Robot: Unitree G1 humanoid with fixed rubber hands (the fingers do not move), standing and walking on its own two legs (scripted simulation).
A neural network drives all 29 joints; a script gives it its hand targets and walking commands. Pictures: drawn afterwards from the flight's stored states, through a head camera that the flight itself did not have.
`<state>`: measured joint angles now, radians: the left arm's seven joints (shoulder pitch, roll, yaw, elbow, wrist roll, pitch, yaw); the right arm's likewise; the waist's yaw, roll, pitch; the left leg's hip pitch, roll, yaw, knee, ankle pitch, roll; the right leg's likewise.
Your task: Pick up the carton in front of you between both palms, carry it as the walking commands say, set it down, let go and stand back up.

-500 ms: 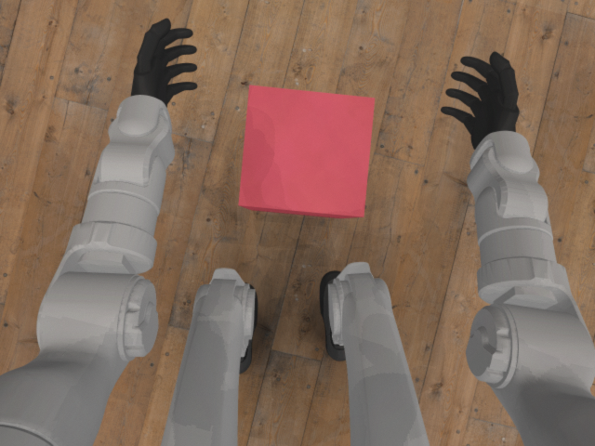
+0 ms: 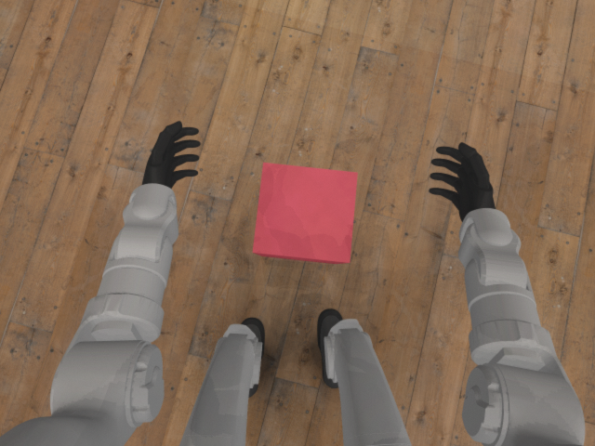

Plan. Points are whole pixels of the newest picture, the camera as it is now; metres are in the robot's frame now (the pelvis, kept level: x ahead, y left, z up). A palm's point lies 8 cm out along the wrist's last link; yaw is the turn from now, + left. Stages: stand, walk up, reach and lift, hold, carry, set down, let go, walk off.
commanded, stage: let go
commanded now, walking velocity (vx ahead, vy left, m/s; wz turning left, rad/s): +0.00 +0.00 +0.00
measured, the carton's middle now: (303, 219) +0.44 -0.03 -0.54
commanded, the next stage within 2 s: stand in 1.06 s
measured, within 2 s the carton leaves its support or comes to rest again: neither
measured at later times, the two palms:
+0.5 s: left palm (59, 305) +0.28 +0.22 +0.01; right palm (552, 334) +0.25 -0.24 +0.02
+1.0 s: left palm (6, 374) +0.23 +0.24 +0.04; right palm (556, 373) +0.22 -0.22 +0.04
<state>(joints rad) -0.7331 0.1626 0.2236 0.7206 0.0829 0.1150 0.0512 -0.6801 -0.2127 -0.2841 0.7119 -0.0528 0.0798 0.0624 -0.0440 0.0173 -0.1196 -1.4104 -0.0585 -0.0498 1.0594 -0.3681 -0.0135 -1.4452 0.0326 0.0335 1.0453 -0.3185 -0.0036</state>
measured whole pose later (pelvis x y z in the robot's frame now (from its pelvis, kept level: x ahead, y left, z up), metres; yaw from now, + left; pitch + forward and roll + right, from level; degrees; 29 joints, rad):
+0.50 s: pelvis +0.07 +0.00 +0.10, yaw -1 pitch +14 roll +0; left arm 0.08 0.18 0.09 0.51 0.02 -0.02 -0.02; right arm 0.13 -0.19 -0.06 0.48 0.02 -0.03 0.06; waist -0.03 -0.02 -0.04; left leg -0.49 -0.03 -0.06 0.54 -0.30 0.00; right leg -0.53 0.04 0.05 0.54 -0.26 -0.01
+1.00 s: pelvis +0.07 +0.01 +0.11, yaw -1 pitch -5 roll +0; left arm 0.21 0.21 0.04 0.43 0.01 0.14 -0.07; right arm 0.21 -0.21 -0.05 0.41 -0.02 0.16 0.07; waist 0.00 0.01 0.12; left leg -0.06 -0.03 -0.05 0.46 -0.30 0.02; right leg -0.09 0.03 0.05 0.44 -0.26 0.00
